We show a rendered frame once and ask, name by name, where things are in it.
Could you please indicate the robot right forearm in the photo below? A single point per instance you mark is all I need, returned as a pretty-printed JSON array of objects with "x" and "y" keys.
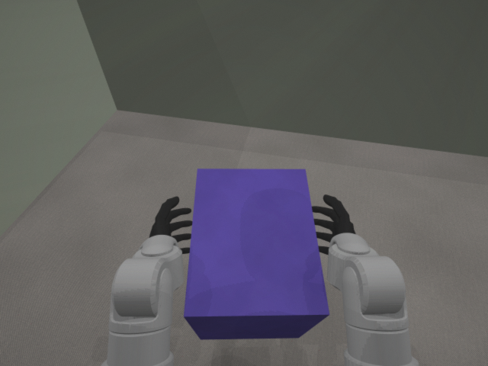
[{"x": 374, "y": 303}]

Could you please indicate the left robot hand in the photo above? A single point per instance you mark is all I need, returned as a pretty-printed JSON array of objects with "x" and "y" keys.
[{"x": 162, "y": 225}]

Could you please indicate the right robot hand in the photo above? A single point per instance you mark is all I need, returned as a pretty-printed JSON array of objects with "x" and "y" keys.
[{"x": 341, "y": 221}]

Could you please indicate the carton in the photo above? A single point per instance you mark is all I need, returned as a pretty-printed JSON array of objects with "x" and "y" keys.
[{"x": 254, "y": 268}]

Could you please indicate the robot left forearm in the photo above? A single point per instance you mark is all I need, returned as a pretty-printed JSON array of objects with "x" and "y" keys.
[{"x": 141, "y": 305}]

